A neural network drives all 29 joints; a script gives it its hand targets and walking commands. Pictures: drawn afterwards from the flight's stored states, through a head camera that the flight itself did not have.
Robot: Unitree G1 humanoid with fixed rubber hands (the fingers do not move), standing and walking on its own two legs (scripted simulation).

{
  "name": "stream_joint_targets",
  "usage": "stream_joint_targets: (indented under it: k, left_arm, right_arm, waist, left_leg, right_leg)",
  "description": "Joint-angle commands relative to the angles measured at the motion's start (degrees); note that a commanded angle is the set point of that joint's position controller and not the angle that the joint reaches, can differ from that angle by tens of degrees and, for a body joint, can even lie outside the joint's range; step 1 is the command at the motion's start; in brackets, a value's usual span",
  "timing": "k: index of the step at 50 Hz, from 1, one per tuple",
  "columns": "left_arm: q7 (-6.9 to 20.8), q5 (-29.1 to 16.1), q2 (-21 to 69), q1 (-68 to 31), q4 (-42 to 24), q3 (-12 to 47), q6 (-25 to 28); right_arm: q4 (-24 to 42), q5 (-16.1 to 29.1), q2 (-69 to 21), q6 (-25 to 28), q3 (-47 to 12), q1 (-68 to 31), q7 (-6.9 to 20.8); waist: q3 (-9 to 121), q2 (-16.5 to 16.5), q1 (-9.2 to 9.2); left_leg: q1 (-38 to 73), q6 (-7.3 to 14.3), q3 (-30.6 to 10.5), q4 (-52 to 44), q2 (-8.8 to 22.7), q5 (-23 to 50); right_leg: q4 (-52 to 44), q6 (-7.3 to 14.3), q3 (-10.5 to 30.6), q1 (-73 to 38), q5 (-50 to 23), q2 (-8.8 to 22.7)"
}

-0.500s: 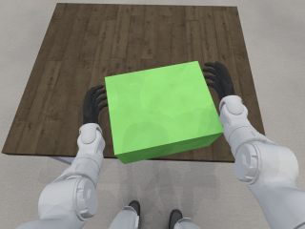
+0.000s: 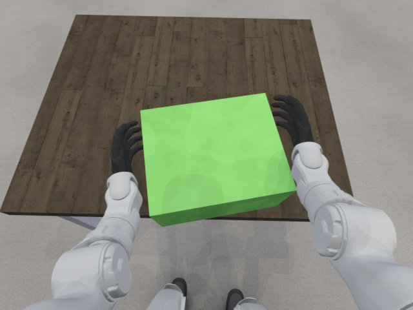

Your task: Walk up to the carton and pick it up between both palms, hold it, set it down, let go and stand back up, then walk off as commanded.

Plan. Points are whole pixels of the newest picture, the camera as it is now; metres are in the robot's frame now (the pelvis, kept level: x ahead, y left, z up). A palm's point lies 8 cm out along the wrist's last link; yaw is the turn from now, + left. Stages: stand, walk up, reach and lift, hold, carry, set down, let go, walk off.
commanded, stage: reach and lift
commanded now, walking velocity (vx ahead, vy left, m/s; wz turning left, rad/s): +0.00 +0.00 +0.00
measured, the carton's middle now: (212, 161) +0.41 +0.04 -0.06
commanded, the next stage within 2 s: none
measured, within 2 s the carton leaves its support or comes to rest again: leaves its support in 0.20 s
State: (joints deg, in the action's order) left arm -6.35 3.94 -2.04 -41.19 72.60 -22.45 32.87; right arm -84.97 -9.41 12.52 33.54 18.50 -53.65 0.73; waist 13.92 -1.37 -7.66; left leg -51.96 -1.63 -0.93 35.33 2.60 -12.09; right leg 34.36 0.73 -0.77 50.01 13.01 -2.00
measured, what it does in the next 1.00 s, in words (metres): stands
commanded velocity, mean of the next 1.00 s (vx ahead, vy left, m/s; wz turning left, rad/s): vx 0.00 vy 0.00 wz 0.00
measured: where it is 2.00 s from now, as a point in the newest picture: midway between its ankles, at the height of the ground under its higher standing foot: outside the picture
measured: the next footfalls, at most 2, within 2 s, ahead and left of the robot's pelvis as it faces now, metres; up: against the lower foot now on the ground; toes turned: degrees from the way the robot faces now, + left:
none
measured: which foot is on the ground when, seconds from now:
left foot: down 0.00-1.00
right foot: down 0.00-1.00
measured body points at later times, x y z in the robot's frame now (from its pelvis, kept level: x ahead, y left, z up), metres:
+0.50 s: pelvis +0.00 +0.00 +0.01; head +0.07 +0.01 +0.46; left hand +0.37 +0.22 +0.02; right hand +0.44 -0.14 +0.05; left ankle +0.02 +0.14 -0.71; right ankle +0.01 -0.11 -0.71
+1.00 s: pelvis +0.01 +0.00 +0.03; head +0.03 +0.01 +0.48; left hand +0.38 +0.20 +0.07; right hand +0.43 -0.16 +0.09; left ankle +0.02 +0.14 -0.71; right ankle +0.01 -0.11 -0.71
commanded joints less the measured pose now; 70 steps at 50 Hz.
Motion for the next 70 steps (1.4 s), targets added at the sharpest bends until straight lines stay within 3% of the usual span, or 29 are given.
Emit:
stream_joint_targets:
  k: [1, 6, 13, 18, 31, 38, 43, 50, 57, 67, 70]
  left_arm:
    - [8.4, 6.8, 26.8, -19.5, -0.8, 13.1, 3.1]
    - [8.5, 4.5, 28.4, -20.7, -2.1, 16.9, 3.2]
    - [8.3, 1.5, 30.6, -22.8, -5.8, 22.2, 3.4]
    - [8.3, 0.8, 31.5, -22.6, -5.2, 24.8, 2.1]
    - [9.7, 3.1, 30.3, -25.7, -5.5, 23.6, -4.4]
    - [9.6, 1.7, 31.3, -27.2, -11.9, 26.4, -6.1]
    - [9.6, 0.1, 32.9, -27.8, -14.0, 29.5, -7.5]
    - [10.3, 1.2, 33.3, -24.6, -16.5, 29.6, -12.3]
    - [10.9, 1.7, 34.0, -23.2, -21.2, 29.9, -18.7]
    - [12.3, 2.3, 33.6, -27.9, -29.9, 29.0, -31.9]
    - [12.6, 1.8, 34.3, -28.2, -34.1, 29.5, -36.1]
  right_arm:
    - [1.0, -10.5, -32.0, 2.3, -10.9, -15.7, 6.9]
    - [2.3, -9.2, -33.3, 2.1, -13.0, -15.6, 6.1]
    - [6.5, -5.7, -36.2, 1.8, -17.4, -16.1, 5.2]
    - [9.7, -2.3, -36.9, 0.7, -20.5, -15.8, 4.7]
    - [14.8, 2.5, -37.8, -5.6, -21.0, -16.1, 4.6]
    - [21.9, 5.7, -41.8, -8.0, -25.6, -16.8, 4.7]
    - [27.1, 7.9, -42.5, -9.6, -28.8, -17.2, 4.1]
    - [30.0, 11.1, -41.9, -13.9, -30.8, -13.5, 3.4]
    - [38.6, 14.6, -41.1, -18.1, -33.3, -15.5, 3.3]
    - [43.5, 16.4, -38.6, -27.2, -30.4, -21.3, 2.5]
    - [47.1, 17.5, -39.3, -29.3, -30.8, -23.6, 1.9]
  waist:
    - [27.6, -2.0, 0.86]
    - [29.5, -1.0, 2.58]
    - [32.4, 1.3, 2.55]
    - [30.0, 2.4, 2.2]
    - [12.7, 1.4, 4.01]
    - [18.5, 1.9, 3.79]
    - [21.0, 1.6, 5.4]
    - [16.6, 1.6, 5.71]
    - [13.9, 1.6, 4.6]
    - [8.7, 1.8, 6.37]
    - [9.8, 1.9, 6.43]
  left_leg:
    - [21.3, 0.8, 6.9, -4.3, -2.7, 16.9]
    - [23.6, 0.4, 6.1, -4.4, -3.0, 18.4]
    - [30.0, -0.6, 5.2, -4.0, -3.0, 23.9]
    - [34.4, -1.1, 4.5, -4.5, -2.7, 25.6]
    - [37.3, -0.7, 3.7, -10.6, -3.1, 15.1]
    - [39.1, -1.3, 3.1, -10.4, -3.6, 20.4]
    - [40.6, -1.8, 2.1, -9.7, -3.8, 23.3]
    - [43.2, -2.2, 1.5, -10.8, -3.8, 25.3]
    - [46.1, -2.5, 1.6, -11.7, -4.0, 26.2]
    - [49.7, -1.2, 2.1, -14.8, -4.5, 18.0]
    - [50.1, -1.0, 2.3, -14.8, -4.8, 18.0]
  right_leg:
    - [-4.1, -1.6, -3.6, -27.6, -19.1, 0.8]
    - [-4.6, -1.4, -3.3, -29.7, -22.7, 0.9]
    - [-5.7, -1.0, -3.0, -30.1, -24.9, 0.3]
    - [-7.7, -0.5, -2.5, -28.8, -22.6, 0.0]
    - [-13.3, -0.2, -1.7, -32.8, -10.2, 0.1]
    - [-13.2, -0.5, -0.4, -38.4, -17.3, 0.0]
    - [-13.2, -0.9, -0.4, -40.8, -21.7, -0.1]
    - [-15.0, -1.2, 0.1, -43.4, -22.3, -0.1]
    - [-17.2, -0.9, 0.3, -45.4, -19.7, -0.4]
    - [-20.1, -0.3, -0.4, -45.5, -10.4, -0.5]
    - [-20.1, -0.5, -0.4, -47.2, -11.7, -0.5]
